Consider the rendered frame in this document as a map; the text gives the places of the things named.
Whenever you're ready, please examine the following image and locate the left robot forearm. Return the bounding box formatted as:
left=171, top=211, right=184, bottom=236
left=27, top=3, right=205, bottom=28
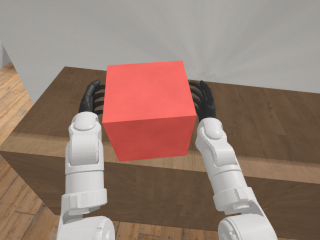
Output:
left=56, top=111, right=107, bottom=240

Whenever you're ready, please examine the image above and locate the right robot hand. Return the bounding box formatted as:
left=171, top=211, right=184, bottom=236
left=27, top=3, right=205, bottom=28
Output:
left=189, top=80, right=217, bottom=122

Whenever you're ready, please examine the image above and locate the robot left upper arm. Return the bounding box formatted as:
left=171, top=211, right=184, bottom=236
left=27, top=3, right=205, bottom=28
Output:
left=57, top=216, right=115, bottom=240

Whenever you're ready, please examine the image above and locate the left robot hand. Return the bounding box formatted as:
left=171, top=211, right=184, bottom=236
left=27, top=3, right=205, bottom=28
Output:
left=78, top=79, right=106, bottom=115

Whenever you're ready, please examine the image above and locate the robot right upper arm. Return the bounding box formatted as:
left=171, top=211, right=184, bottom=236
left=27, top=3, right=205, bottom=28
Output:
left=218, top=212, right=277, bottom=240

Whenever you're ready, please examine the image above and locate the carton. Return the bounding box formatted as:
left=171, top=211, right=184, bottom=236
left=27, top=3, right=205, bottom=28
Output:
left=102, top=60, right=197, bottom=162

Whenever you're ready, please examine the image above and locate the right robot forearm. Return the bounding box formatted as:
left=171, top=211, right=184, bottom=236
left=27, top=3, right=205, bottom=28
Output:
left=195, top=117, right=278, bottom=240

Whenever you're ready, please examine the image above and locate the pedestal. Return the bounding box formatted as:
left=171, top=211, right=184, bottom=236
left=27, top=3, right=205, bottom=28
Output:
left=0, top=66, right=320, bottom=240

